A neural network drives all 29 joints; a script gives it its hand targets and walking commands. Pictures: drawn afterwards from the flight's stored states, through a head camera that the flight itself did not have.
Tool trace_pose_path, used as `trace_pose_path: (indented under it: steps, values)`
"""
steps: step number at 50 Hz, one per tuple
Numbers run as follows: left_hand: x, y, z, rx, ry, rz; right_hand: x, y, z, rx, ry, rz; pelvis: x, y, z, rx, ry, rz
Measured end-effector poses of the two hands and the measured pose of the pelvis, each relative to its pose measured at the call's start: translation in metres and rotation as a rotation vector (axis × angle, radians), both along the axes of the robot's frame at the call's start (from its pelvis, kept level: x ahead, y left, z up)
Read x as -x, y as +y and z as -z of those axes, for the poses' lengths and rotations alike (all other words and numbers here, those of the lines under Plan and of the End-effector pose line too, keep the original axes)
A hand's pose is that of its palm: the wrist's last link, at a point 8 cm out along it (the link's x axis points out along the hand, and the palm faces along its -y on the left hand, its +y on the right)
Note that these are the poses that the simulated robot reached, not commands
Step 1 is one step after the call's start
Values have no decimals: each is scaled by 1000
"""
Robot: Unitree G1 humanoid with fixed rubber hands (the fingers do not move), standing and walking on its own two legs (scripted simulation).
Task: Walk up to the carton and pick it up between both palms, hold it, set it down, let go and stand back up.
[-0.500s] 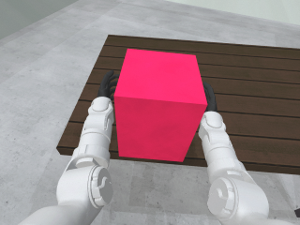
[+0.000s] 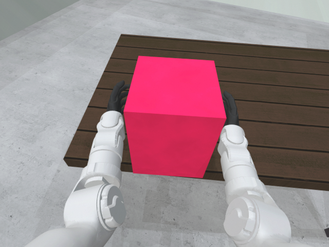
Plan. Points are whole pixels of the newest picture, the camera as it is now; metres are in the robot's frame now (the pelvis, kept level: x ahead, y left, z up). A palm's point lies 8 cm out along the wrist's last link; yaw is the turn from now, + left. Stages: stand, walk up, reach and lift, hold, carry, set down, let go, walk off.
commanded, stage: set down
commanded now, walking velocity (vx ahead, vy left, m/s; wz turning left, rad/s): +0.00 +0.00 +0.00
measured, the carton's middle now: (171, 119) +0.42 +0.03 +0.06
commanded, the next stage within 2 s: none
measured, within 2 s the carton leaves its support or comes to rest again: neither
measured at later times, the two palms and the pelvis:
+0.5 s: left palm (115, 111) +0.40 +0.17 +0.10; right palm (229, 123) +0.40 -0.12 +0.09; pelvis -0.01 +0.00 +0.00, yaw -1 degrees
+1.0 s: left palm (115, 113) +0.40 +0.18 +0.09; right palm (228, 125) +0.39 -0.12 +0.08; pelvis -0.01 +0.01 +0.00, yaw -1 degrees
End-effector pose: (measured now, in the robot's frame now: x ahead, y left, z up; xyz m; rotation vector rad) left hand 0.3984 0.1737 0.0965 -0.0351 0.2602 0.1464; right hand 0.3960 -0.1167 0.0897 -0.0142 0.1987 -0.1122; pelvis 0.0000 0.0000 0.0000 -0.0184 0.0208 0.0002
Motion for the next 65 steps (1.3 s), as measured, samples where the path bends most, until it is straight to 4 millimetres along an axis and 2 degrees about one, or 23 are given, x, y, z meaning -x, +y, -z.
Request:
trace_pose_path:
  steps: [54,57,65]
  values:
    - [-1,2,11,-19,-16,18,5,0,5,18,-36,-6,10,8,1,-6,12,22]
    - [-3,2,16,-33,1,19,3,-2,9,25,-14,-20,10,8,1,-5,21,28]
    - [-13,4,29,-66,14,10,-4,-3,35,-2,87,-34,9,11,6,5,141,39]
